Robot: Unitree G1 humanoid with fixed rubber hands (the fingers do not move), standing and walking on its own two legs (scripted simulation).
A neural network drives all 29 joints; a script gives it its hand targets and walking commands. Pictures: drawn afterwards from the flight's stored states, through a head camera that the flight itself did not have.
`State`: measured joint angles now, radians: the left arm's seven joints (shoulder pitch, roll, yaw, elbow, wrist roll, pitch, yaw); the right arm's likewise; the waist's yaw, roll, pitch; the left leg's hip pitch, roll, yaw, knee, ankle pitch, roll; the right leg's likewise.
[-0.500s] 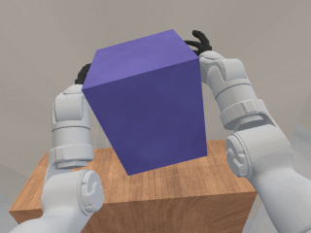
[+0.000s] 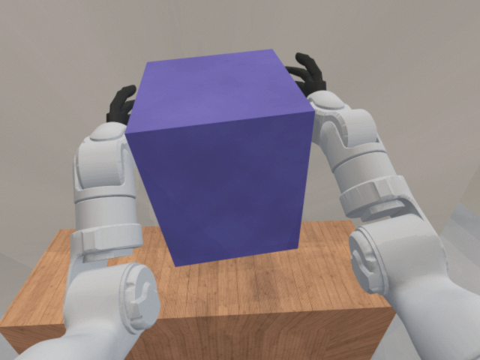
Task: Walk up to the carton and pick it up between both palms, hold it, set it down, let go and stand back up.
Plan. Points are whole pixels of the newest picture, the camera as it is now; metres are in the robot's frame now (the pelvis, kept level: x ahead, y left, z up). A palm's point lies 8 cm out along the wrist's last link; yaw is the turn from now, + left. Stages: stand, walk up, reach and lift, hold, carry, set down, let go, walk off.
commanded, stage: hold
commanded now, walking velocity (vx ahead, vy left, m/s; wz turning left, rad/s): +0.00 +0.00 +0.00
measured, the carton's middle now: (224, 157) +0.36 +0.00 +0.25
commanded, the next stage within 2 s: set down in 0.96 s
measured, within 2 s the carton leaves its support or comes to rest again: neither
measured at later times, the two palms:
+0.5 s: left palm (130, 140) +0.34 +0.14 +0.29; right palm (328, 99) +0.35 -0.15 +0.34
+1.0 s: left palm (123, 137) +0.36 +0.15 +0.29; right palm (316, 106) +0.36 -0.14 +0.32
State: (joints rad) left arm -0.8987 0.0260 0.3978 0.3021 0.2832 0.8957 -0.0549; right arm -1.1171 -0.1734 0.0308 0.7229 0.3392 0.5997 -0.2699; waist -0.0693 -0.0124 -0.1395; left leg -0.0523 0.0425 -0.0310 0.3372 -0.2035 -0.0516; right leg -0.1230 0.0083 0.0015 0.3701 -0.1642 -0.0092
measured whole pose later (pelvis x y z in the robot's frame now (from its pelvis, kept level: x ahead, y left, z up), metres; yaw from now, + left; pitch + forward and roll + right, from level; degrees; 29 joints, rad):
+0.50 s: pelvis -0.02 +0.00 +0.00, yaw +0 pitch -6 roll +0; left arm -0.90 0.03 0.40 0.39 0.29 0.86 -0.09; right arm -1.23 -0.18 0.01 0.89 0.34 0.60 -0.26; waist -0.07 0.03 -0.14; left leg -0.05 0.04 -0.03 0.34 -0.18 -0.05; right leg -0.12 0.01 0.00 0.37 -0.14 -0.01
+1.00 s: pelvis +0.00 +0.00 +0.00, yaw +0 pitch -5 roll +0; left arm -0.89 0.03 0.38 0.31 0.29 0.92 -0.06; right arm -1.12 -0.17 0.02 0.73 0.34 0.63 -0.27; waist -0.07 -0.01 -0.14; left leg -0.05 0.04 -0.03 0.34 -0.20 -0.05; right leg -0.12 0.01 0.00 0.37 -0.16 -0.01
